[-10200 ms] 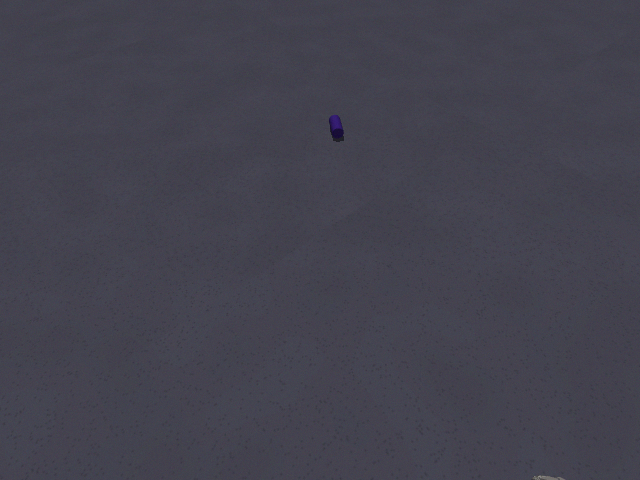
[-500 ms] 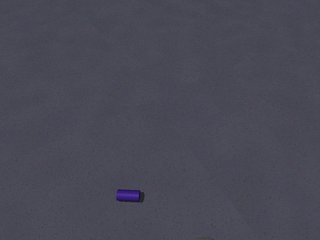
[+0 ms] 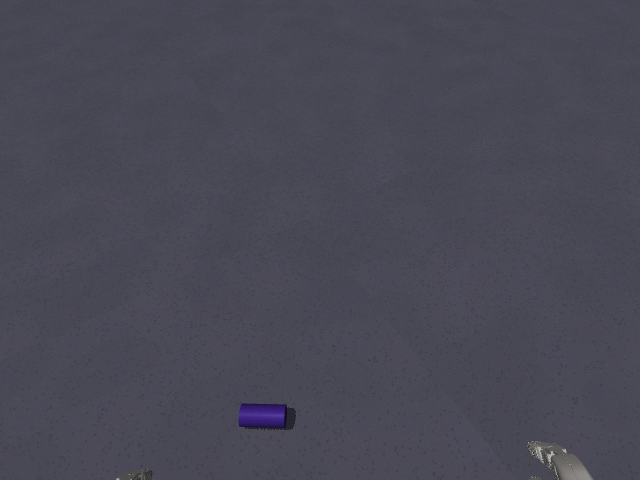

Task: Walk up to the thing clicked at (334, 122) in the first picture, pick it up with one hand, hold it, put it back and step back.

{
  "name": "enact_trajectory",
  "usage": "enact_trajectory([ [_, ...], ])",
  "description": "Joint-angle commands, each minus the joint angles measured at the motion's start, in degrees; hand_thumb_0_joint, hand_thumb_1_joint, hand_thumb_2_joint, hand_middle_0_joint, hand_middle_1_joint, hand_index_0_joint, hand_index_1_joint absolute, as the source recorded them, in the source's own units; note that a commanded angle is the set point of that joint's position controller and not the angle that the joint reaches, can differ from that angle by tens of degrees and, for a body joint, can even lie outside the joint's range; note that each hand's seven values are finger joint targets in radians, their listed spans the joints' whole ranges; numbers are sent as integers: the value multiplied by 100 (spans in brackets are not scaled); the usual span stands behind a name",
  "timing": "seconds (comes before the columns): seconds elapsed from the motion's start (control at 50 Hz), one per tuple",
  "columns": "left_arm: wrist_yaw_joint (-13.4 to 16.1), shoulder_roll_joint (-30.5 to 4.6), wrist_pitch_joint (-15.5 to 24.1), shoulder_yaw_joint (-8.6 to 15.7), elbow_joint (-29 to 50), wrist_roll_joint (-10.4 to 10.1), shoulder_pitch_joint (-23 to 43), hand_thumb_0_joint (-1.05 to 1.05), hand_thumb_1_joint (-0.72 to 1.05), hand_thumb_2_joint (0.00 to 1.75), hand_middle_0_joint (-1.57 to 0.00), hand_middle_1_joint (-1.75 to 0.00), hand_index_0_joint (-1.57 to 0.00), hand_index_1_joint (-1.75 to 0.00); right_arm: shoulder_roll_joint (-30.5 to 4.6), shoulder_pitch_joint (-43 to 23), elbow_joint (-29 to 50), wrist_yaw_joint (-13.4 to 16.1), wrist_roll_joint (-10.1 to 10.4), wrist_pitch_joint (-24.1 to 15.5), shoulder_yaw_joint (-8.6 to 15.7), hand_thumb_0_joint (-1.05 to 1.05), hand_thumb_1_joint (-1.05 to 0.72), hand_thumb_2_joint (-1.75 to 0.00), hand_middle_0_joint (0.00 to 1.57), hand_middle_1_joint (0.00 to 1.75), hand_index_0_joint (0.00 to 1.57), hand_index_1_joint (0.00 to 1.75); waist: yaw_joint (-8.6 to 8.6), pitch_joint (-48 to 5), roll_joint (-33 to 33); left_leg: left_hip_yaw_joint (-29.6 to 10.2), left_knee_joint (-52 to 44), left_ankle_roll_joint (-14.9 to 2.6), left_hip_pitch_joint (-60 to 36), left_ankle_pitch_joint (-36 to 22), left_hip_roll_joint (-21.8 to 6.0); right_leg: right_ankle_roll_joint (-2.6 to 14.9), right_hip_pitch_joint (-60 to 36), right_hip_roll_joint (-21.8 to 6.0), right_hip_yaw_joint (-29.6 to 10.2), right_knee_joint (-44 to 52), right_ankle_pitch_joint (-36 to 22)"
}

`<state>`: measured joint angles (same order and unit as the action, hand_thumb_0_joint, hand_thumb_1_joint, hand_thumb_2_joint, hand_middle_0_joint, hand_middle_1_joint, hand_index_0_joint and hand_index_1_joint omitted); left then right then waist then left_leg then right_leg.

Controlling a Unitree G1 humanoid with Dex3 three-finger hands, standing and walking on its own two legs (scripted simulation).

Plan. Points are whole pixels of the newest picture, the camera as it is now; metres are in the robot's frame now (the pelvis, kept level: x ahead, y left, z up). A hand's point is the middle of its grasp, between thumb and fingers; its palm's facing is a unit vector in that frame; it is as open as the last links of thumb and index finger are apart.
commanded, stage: walk up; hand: left
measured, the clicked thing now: (263, 415) +0.39 +0.21 -0.75
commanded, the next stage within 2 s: stand in 0.78 s
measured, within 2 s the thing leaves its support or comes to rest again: neither
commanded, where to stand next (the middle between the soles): +0.01 -0.02 m, yaw -1 degrees
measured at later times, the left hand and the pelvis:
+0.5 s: hand out of the picture +0.06 +0.24 -0.15, palm faces +0.00 -0.94 -0.34, open 7.4 cm; pelvis -0.01 -0.01 +0.00, yaw -1 degrees
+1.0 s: hand out of the picture +0.05 +0.25 -0.15, palm faces -0.02 -0.94 -0.34, open 7.4 cm; pelvis -0.02 -0.01 +0.00, yaw +0 degrees
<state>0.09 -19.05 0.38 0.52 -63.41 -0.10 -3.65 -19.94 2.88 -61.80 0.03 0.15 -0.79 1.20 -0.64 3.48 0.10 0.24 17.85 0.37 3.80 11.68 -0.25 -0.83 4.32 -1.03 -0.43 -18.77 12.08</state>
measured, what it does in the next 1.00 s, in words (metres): stands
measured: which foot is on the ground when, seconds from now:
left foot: down 0.00-1.00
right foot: down 0.00-1.00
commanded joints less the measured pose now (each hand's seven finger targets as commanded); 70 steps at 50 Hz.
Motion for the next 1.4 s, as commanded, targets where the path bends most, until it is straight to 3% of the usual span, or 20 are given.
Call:
enact_trajectory([
  [0.0, 64, -1254, 91, 267, 234, 32, 147, 0, 90, 90, -20, -30, -20, -30, -1165, -168, 267, 68, -30, -96, 203, 0, -90, -90, 20, 30, 20, 30, 34, -626, 0, -358, -149, -144, -196, -1832, -714, 199, -170, -663, -422, 205, -1971],
  [0.38, 15, -1287, 74, 316, 152, 58, 113, 0, 90, 90, -20, -30, -20, -30, -1190, 6, 166, 53, -57, -106, 193, 0, -90, -90, 20, 30, 20, 30, 54, -413, -110, -387, -303, -171, -49, -826, -694, 220, 66, -575, -518, 414, -1155],
  [0.72, 14, -1241, 66, 320, 133, 65, 22, 0, 90, 90, -20, -30, -20, -30, -1180, 155, 95, 57, -64, -113, 200, 0, -90, -90, 20, 30, 20, 30, 78, -395, -27, -426, -287, -184, 23, -730, -706, 226, 177, -535, -531, 406, -940],
  [0.78, 23, -1279, 105, 276, 159, 95, -11, 0, 90, 90, -20, -30, -20, -30, -1175, 209, 61, 66, -103, -95, 154, 0, -90, -90, 20, 30, 20, 30, 91, -311, 111, -477, -367, -165, 213, -432, -739, 216, 145, -633, -612, 450, -721],
  [1.38, 51, -1369, 153, 163, 245, 79, -196, 0, 90, 90, -20, -30, -20, -30, -1255, 199, 83, 38, -70, -106, 101, 0, -90, -90, 20, 30, 20, 30, 63, -564, -49, -503, -187, -185, -24, -1134, -780, 190, 49, -666, -490, 282, -1249],
])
